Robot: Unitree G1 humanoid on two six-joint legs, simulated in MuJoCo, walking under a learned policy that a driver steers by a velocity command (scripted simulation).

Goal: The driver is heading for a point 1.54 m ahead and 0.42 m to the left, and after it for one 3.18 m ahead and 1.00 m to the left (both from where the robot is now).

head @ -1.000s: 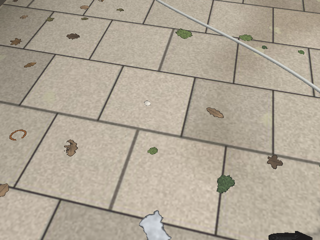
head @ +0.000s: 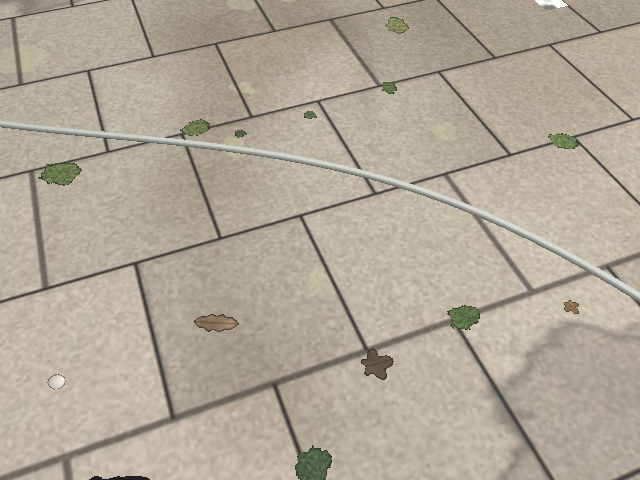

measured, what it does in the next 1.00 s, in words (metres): walks ahead, turning left: left foot, then right foot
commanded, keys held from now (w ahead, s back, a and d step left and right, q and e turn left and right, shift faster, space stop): q+shift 0.54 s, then w+q+shift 0.02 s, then w+shift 0.12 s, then w+e+shift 0.32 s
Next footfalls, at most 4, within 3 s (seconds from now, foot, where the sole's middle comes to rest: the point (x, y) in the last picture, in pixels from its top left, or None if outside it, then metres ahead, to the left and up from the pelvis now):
0.10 left None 0.01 0.13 -0.77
0.62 right None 0.16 -0.02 -0.77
0.96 left None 0.10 0.25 -0.77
1.40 right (229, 437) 0.57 0.21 -0.77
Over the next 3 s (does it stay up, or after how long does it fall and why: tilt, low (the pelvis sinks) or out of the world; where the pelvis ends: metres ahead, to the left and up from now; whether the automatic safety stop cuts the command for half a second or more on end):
stays up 1.36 0.36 -0.01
